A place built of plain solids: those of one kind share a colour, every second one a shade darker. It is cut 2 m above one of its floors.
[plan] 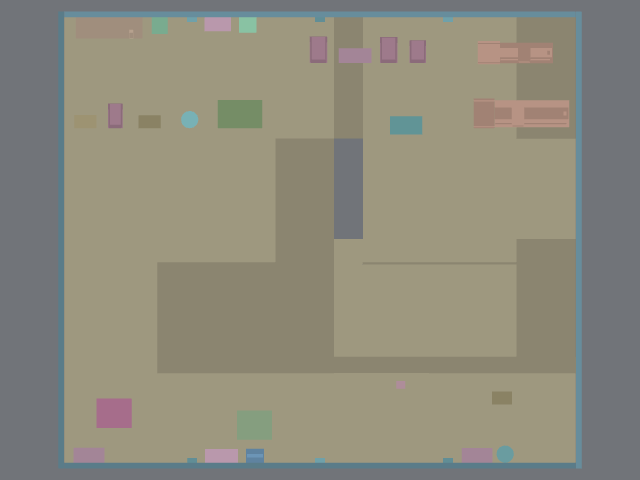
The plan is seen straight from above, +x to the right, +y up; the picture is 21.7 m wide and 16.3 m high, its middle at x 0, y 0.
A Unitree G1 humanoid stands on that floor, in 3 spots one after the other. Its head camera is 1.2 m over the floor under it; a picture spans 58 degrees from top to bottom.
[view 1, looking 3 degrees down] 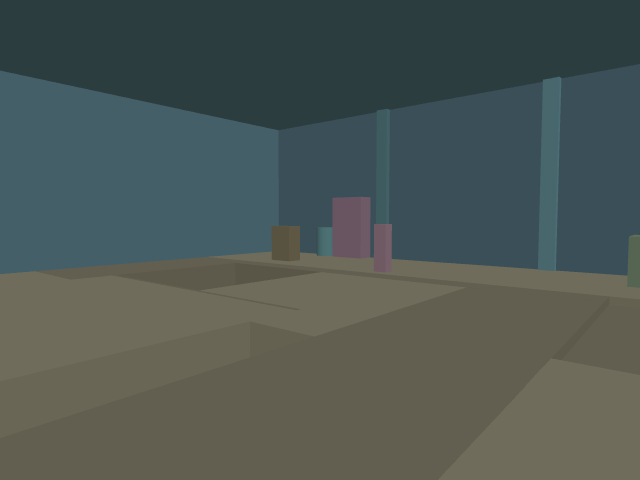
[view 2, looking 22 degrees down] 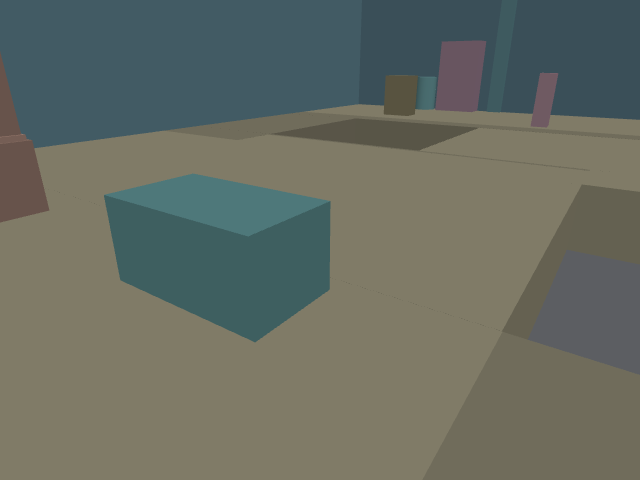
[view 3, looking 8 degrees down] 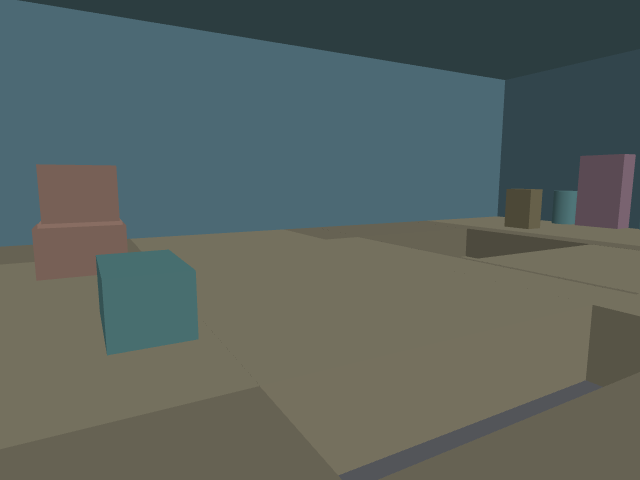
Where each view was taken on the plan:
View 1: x -2.34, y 3.30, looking -50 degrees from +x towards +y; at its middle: drum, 13.43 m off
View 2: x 1.16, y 5.41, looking -55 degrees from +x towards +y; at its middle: platestack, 2.29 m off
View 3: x -0.81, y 4.30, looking -29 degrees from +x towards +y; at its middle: floor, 8.62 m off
